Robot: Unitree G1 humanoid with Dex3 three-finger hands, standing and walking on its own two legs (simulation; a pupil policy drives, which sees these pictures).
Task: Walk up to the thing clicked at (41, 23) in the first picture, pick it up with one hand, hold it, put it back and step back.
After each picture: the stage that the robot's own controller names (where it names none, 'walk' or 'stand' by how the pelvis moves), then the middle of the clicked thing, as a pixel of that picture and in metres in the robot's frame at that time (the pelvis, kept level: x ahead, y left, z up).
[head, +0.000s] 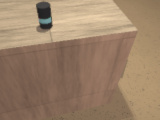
stand; (44, 16) +0.73 +0.18 +0.07
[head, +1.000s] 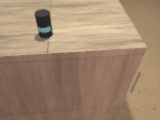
walk; (44, 24) +0.65 +0.20 +0.08
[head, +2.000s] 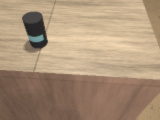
rise first; (36, 30) +0.51 +0.18 +0.11
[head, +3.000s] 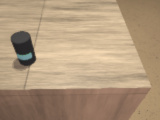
stand; (24, 49) +0.48 +0.21 +0.07
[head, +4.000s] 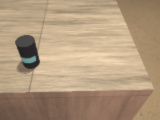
stand; (28, 52) +0.47 +0.20 +0.07
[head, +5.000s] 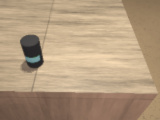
stand; (32, 51) +0.47 +0.19 +0.06
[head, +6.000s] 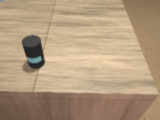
stand; (34, 52) +0.47 +0.18 +0.06
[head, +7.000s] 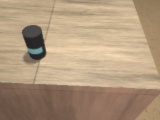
rise first; (35, 43) +0.49 +0.18 +0.07
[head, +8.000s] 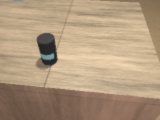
go down; (47, 49) +0.49 +0.17 +0.07
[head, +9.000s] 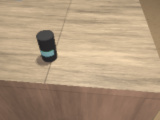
go down; (47, 46) +0.51 +0.16 +0.08
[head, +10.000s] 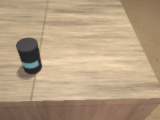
go down; (30, 56) +0.45 +0.15 +0.08
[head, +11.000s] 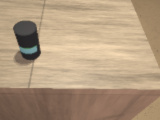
close in; (28, 41) +0.47 +0.15 +0.10
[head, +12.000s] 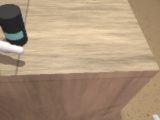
close; (13, 26) +0.50 +0.17 +0.13
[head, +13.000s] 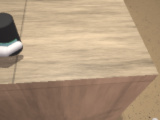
lift; (6, 35) +0.47 +0.19 +0.12
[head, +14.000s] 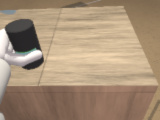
lift; (26, 45) +0.34 +0.14 +0.25
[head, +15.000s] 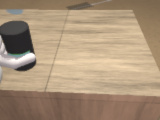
hold; (19, 46) +0.33 +0.17 +0.25
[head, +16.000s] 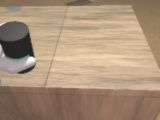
hold; (18, 49) +0.31 +0.16 +0.25
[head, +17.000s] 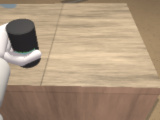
crouch; (25, 44) +0.35 +0.15 +0.23
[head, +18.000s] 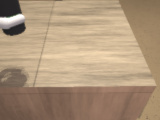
crouch; (8, 11) +0.45 +0.18 +0.27
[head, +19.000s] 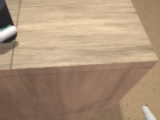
lower; (0, 21) +0.51 +0.18 +0.13
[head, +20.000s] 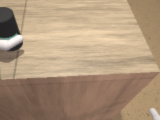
lower; (7, 30) +0.48 +0.18 +0.13
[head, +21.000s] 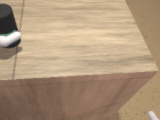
lower; (5, 27) +0.50 +0.18 +0.12
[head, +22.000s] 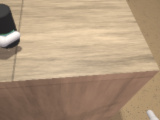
lower; (3, 27) +0.50 +0.18 +0.12
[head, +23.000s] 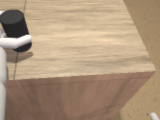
open; (17, 32) +0.49 +0.15 +0.12
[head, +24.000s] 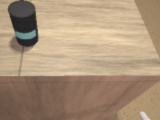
sink last; (25, 25) +0.48 +0.14 +0.12
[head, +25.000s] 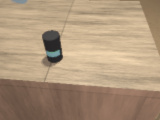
sink last; (53, 47) +0.50 +0.15 +0.09
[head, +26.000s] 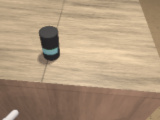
stand; (50, 44) +0.48 +0.13 +0.08
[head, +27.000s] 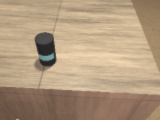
stand; (46, 50) +0.47 +0.14 +0.08
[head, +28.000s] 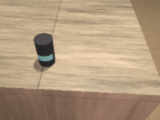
stand; (45, 50) +0.47 +0.15 +0.07
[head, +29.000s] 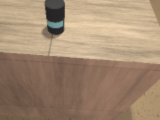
walk; (55, 16) +0.56 +0.09 +0.10
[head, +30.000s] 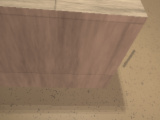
walk; out of the picture +0.82 +0.13 +0.09
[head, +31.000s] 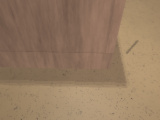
stand; out of the picture +1.18 +0.18 +0.09
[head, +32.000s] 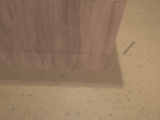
stand; out of the picture +1.17 +0.13 +0.08
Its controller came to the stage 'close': yes
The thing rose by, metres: 0.20
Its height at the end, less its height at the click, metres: +0.00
